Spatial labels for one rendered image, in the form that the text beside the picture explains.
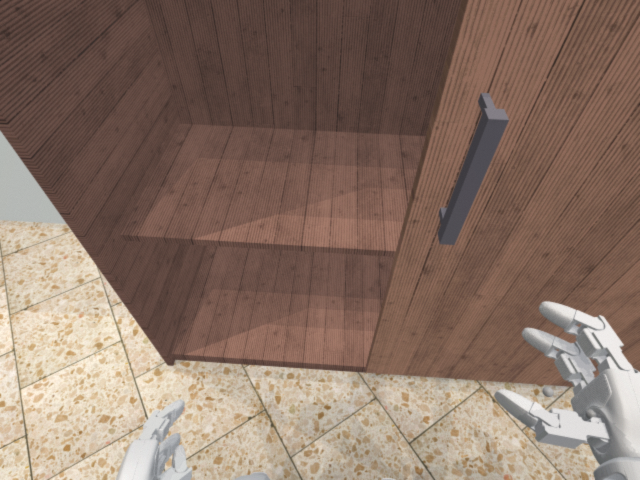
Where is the wardrobe door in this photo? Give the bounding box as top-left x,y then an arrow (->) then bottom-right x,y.
366,0 -> 640,387

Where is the robot left hand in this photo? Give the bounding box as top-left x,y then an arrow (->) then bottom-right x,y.
116,399 -> 192,480

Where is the handle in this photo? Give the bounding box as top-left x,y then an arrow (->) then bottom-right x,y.
438,93 -> 509,245

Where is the robot right hand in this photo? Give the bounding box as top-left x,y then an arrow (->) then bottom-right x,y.
494,301 -> 640,465

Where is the right robot forearm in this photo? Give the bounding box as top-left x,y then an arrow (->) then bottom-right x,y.
593,457 -> 640,480

